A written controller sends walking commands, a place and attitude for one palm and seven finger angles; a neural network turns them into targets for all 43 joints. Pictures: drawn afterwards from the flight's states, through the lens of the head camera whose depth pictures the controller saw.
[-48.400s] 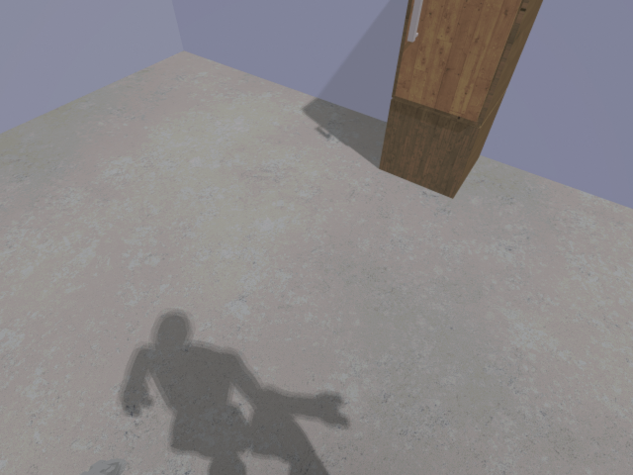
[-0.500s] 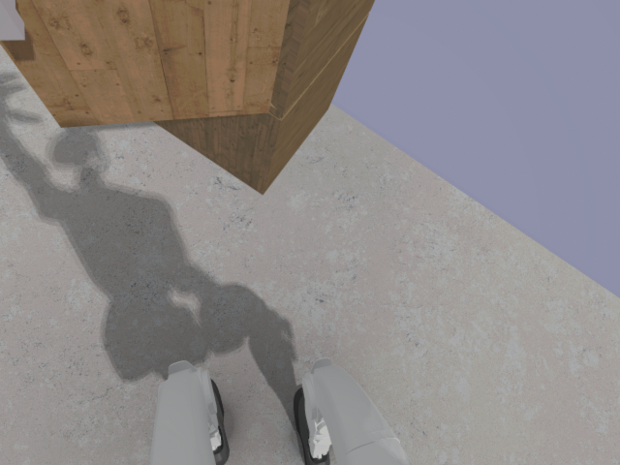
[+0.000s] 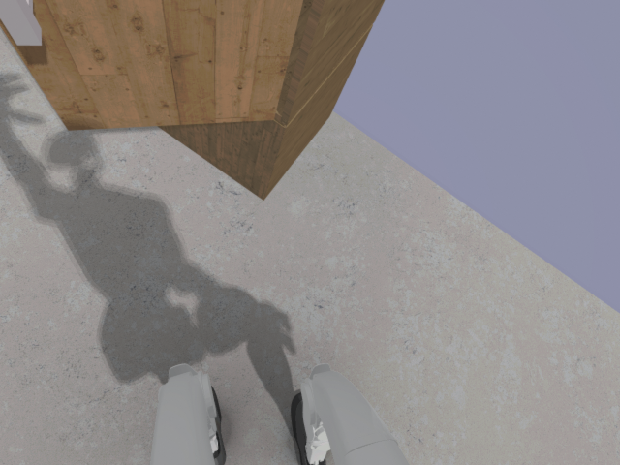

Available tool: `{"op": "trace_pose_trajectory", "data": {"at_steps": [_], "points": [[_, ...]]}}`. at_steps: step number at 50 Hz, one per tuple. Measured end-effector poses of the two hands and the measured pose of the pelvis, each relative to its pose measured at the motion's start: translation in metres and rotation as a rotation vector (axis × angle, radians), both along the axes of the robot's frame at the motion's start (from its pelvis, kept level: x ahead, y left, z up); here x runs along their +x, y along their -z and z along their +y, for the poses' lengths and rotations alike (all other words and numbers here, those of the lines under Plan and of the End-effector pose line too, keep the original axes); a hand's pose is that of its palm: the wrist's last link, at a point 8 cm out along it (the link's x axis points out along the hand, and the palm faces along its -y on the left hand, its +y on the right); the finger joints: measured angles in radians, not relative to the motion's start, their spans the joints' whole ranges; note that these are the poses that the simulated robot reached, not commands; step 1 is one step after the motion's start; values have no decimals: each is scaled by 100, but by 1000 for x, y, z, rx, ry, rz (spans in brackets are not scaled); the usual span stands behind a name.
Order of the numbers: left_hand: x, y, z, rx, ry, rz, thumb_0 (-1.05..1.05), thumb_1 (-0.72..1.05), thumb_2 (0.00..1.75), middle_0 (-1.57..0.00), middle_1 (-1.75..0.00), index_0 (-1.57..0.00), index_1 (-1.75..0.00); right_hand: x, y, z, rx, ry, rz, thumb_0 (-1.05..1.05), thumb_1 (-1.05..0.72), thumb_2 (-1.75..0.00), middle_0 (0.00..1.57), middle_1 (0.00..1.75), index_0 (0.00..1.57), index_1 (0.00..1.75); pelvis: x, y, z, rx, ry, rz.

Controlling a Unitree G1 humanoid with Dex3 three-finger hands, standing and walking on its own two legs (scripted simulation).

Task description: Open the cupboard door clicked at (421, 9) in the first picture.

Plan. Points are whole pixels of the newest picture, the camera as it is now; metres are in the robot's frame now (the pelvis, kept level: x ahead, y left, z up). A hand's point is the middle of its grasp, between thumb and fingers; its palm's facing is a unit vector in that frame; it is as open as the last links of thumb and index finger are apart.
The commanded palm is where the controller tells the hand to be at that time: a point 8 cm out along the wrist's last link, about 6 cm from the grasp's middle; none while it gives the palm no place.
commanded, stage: move the hooked fingers beside the handle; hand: left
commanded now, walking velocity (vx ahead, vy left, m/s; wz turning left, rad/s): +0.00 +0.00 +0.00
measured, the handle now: out of the picture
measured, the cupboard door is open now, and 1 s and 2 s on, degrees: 45 45 45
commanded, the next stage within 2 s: slide the fingers in behind the handle in 0.04 s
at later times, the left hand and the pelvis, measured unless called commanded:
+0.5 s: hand out of the picture +0.56 +0.29 +0.10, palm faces +0.09 -1.00 +0.01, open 14.0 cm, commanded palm +0.57 +0.30 +0.09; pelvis +0.00 +0.00 +0.00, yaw +0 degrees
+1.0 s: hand out of the picture +0.57 +0.25 +0.10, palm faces +0.11 -0.99 +0.00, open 14.0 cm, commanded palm +0.56 +0.27 +0.09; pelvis +0.00 -0.01 +0.00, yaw +1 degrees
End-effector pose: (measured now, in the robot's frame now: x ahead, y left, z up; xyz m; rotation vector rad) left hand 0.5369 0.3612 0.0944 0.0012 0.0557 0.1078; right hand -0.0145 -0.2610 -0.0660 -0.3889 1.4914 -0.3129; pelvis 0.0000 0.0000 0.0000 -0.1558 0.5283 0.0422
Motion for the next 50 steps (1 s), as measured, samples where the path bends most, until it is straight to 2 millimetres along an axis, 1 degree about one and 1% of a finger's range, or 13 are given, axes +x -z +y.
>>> {"op": "trace_pose_trajectory", "data": {"at_steps": [4, 8, 13, 18, 27, 40, 50], "points": [[1, 3, 3, 9, -2, -3, -1, -50, 30, -30, -120, -30, -120, -2, 5, 0, 0, 5, 10, 0, -90, -90, 21, 30, 21, 30, -1, 4, -1, -2, 3, 9], [0, 2, 5, 15, -2, -21, -1, -50, 30, -30, -120, -30, -120, -7, 9, 3, 16, 16, 31, 0, -90, -90, 21, 30, 21, 30, -2, 6, -2, -2, 5, 14], [-1, 1, 3, 6, 9, -4, -1, -50, 30, -30, -120, -30, -120, -10, 10, 7, 35, 20, 47, 0, -90, -90, 21, 30, 21, 30, -2, 5, -3, -3, 0, 13], [0, -4, -6, 2, 17, -13, -1, -50, 30, -30, -120, -30, -120, -11, 8, 8, 44, 21, 41, 0, -90, -90, 21, 30, 21, 30, -1, 2, -4, -1, -4, 7], [2, -4, -24, -8, 11, -1, -1, -50, 30, -30, -120, -30, -120, -9, 3, 3, 40, 23, 1, 0, -90, -90, 21, 30, 21, 30, 0, -2, -5, 5, 2, -10], [2, -6, -38, 5, 10, -22, -1, -50, 30, -30, -120, -30, -120, -15, 6, -1, 54, 33, 22, 0, -90, -90, 21, 30, 21, 30, -1, -2, -8, 16, 3, -12], [5, -5, -56, -4, 1, -12, -1, -50, 30, -30, -120, -30, -120, -12, 6, -4, 66, 28, 4, 0, -90, -90, 21, 30, 21, 30, 0, -4, -13, 22, 1, -18]]}}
